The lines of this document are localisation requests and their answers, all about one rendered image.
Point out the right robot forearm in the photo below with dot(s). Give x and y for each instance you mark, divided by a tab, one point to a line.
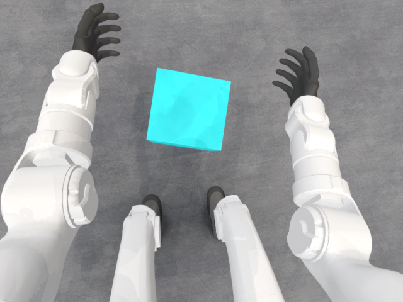
314	158

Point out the left robot forearm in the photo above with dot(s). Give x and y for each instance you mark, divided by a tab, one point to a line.
67	116

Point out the left robot upper arm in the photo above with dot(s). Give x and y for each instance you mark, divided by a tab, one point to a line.
43	208

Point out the carton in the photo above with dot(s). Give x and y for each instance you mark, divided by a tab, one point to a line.
188	110

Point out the left robot thigh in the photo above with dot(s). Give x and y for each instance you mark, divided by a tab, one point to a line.
134	279

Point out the right robot upper arm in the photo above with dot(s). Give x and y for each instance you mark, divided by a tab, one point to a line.
335	246

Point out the robot right foot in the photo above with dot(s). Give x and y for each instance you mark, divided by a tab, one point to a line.
214	195

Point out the robot right hand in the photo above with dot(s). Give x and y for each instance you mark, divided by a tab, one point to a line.
306	83

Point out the robot left hand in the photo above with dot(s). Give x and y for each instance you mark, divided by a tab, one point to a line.
86	38

